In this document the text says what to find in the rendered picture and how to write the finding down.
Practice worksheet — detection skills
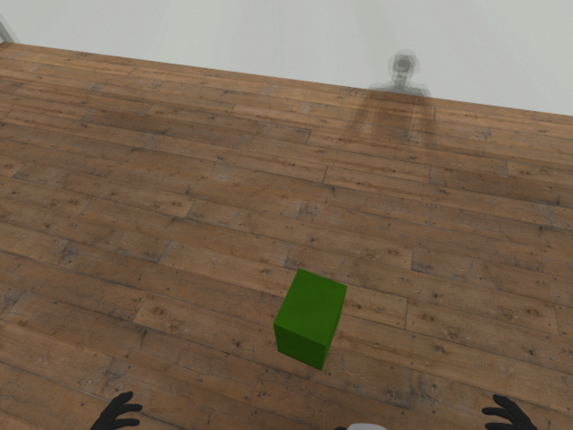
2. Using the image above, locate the robot right hand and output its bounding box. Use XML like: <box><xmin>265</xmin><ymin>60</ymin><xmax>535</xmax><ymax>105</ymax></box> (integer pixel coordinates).
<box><xmin>482</xmin><ymin>394</ymin><xmax>538</xmax><ymax>430</ymax></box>

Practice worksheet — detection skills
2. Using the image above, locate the carton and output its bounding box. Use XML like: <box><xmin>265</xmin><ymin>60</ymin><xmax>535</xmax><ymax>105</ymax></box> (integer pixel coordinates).
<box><xmin>273</xmin><ymin>268</ymin><xmax>347</xmax><ymax>370</ymax></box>

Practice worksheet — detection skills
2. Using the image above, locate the robot left hand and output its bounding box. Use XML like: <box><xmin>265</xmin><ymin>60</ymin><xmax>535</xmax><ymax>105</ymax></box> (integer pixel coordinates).
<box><xmin>90</xmin><ymin>391</ymin><xmax>142</xmax><ymax>430</ymax></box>

